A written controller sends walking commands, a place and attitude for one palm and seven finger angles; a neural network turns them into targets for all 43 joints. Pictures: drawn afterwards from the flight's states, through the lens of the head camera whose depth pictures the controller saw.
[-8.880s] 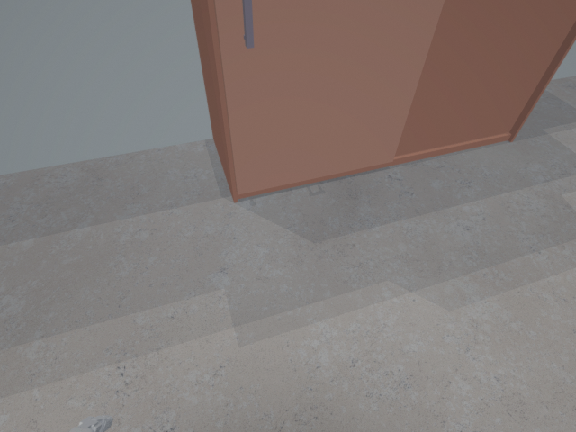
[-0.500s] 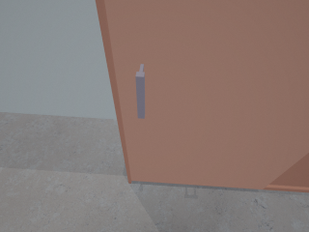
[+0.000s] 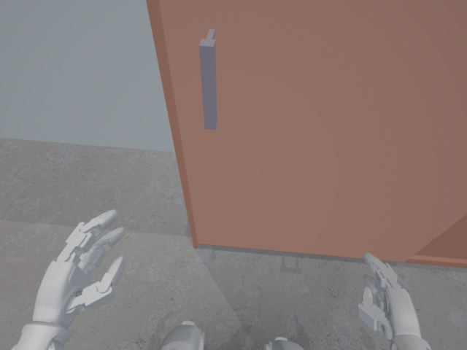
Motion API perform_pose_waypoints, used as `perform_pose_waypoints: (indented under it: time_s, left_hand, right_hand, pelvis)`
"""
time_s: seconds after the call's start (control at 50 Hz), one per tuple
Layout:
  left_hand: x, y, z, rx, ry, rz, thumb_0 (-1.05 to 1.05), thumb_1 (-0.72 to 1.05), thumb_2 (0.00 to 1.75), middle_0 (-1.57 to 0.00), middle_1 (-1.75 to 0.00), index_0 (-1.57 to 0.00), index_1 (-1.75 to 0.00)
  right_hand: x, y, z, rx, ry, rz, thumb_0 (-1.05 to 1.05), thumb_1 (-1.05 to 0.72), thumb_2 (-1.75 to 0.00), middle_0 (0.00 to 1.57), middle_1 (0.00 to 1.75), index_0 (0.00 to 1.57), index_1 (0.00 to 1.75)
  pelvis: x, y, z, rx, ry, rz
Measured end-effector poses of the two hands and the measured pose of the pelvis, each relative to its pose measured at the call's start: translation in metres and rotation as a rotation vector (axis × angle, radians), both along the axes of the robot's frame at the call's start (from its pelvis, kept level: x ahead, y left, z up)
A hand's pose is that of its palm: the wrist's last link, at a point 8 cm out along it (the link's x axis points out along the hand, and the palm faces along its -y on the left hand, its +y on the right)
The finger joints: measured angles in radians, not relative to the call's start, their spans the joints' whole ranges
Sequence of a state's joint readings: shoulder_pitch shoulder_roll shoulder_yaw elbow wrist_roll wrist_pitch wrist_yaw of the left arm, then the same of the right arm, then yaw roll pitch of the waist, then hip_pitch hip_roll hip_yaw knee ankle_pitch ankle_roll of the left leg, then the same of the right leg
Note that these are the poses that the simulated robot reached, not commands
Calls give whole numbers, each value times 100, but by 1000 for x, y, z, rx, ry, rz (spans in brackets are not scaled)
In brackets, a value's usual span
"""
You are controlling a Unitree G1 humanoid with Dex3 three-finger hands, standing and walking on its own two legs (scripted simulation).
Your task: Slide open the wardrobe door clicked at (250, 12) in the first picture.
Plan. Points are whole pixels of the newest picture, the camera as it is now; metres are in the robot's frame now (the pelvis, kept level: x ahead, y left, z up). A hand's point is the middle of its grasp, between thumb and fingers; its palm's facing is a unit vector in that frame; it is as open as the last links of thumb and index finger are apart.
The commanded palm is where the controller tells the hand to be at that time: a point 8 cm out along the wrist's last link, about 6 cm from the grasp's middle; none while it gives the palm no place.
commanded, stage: raise the hand with hooked fingers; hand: left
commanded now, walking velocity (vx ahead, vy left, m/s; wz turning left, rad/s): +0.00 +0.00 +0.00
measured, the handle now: (211, 82) +0.55 +0.09 +0.16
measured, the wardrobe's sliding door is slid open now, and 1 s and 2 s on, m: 0.00 0.00 0.00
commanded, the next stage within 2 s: move the hooked fingers beside the handle in 1.72 s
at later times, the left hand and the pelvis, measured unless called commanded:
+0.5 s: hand (69, 247) +0.24 +0.25 +0.10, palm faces +0.07 -1.00 -0.06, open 11.3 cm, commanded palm +0.21 +0.30 +0.11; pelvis +0.01 +0.01 +0.03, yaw +1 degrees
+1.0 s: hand (33, 203) +0.27 +0.29 +0.15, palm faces +0.08 -1.00 -0.04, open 13.8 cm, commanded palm +0.24 +0.34 +0.17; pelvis +0.02 +0.03 +0.06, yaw +1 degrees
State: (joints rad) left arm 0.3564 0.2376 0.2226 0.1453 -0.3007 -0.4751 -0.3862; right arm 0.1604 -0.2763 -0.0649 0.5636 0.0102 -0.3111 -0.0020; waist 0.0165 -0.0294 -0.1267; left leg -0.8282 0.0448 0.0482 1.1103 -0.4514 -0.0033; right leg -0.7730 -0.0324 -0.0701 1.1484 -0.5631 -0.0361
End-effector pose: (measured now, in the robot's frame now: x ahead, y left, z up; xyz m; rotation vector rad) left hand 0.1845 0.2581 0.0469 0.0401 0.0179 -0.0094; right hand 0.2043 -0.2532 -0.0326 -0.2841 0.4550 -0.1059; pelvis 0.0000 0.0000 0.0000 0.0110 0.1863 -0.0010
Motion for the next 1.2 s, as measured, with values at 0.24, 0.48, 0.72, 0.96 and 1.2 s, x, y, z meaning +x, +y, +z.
perform_pose_waypoints:
  time_s: [0.24, 0.48, 0.72, 0.96, 1.2]
  left_hand:
    - [-7, 24, 29, 43, -16, 71, 1, 37, 68, -23, -63, -24, -64]
    - [26, 47, 52, 17, 36, 77, 1, 10, 56, -26, -81, -26, -82]
    - [39, 64, 70, 9, 3, 77, 0, -18, 44, -28, -99, -28, -100]
    - [56, 85, 101, 0, -10, 92, -1, -43, 33, -29, -115, -30, -116]
    - [73, 95, 130, 4, -24, 98, -1, -50, 30, -30, -119, -30, -120]
  right_hand:
    - [-17, 33, -29, 29, 121, 38, 1, -91, -90, 20, 30, 20, 30]
    - [-55, 19, -10, 11, 198, -74, 1, -90, -89, 21, 30, 20, 30]
    - [-25, 23, 20, -40, 138, -57, 1, -90, -90, 20, 30, 20, 30]
    - [3, 57, 34, 12, 100, 13, 1, -90, -89, 21, 30, 20, 30]
    - [-6, 49, 38, 13, 130, -11, 1, -90, -89, 21, 30, 20, 30]
  pelvis:
    - [-6, -6, 3, -47, -23, 44]
    - [6, 7, 30, -34, -40, 16]
    - [17, 20, 44, -41, -81, 22]
    - [22, 25, 57, -42, -126, 27]
    - [21, 23, 67, -35, -162, 25]
